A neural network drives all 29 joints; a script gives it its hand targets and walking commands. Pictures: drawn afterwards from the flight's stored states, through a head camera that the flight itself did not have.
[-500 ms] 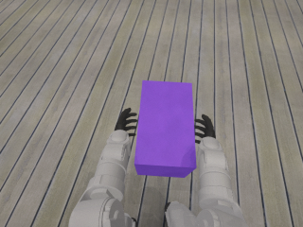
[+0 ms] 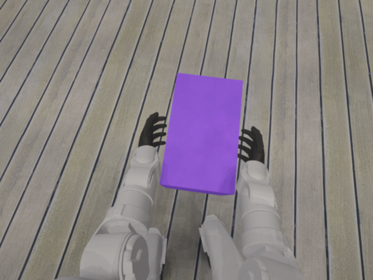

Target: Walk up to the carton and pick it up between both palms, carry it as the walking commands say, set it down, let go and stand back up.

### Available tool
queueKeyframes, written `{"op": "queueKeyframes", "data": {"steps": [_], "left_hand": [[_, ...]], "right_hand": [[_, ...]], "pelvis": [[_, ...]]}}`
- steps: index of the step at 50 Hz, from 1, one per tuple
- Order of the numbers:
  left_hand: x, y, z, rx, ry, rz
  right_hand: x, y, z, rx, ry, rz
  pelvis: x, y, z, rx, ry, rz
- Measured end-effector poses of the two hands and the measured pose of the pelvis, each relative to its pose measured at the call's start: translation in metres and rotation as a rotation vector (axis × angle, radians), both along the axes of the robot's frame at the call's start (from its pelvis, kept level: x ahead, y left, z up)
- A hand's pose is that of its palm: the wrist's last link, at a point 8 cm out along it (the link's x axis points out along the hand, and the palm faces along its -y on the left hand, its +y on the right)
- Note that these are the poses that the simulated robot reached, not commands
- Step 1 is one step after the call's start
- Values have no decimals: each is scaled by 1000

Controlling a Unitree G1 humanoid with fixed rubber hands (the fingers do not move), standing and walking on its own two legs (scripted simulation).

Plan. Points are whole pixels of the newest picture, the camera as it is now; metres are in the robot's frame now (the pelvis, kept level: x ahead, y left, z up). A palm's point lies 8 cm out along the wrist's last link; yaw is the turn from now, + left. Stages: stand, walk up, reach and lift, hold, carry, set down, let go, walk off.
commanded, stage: set down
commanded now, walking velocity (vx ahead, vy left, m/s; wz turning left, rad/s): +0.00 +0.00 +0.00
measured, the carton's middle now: (201, 139) +0.43 -0.09 -0.14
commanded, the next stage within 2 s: none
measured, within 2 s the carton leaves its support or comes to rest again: neither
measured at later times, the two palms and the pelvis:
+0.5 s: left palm (156, 143) +0.42 +0.03 -0.13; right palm (248, 161) +0.35 -0.20 -0.13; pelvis -0.01 +0.01 -0.07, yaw +1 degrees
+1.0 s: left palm (163, 144) +0.45 +0.02 -0.21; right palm (243, 161) +0.37 -0.21 -0.21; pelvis -0.02 +0.01 -0.13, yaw +2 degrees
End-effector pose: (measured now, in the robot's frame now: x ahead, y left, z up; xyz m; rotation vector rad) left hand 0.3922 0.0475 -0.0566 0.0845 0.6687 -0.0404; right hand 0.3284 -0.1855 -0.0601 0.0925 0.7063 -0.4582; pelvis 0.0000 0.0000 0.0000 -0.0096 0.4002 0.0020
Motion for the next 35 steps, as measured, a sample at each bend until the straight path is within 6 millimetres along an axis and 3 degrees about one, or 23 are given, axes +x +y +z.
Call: {"op": "queueKeyframes", "data": {"steps": [7,25,35], "left_hand": [[14,3,-21,8,-11,-1],[32,-14,-72,20,4,-41],[46,-20,-107,35,16,-48]], "right_hand": [[6,6,-23,-1,-8,-8],[19,-11,-69,-2,3,-30],[34,-17,-104,7,9,-36]], "pelvis": [[-5,6,-24,-4,66,21],[-11,13,-68,0,158,16],[-15,13,-92,0,210,26]]}}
